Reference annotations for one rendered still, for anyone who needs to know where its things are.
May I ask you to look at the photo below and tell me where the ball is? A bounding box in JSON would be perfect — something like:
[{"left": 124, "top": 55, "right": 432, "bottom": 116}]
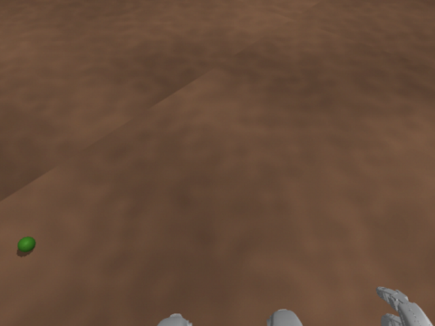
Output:
[{"left": 18, "top": 237, "right": 35, "bottom": 252}]

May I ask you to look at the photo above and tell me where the right robot hand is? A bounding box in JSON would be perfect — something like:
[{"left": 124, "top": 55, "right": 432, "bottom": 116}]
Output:
[{"left": 376, "top": 287, "right": 433, "bottom": 326}]

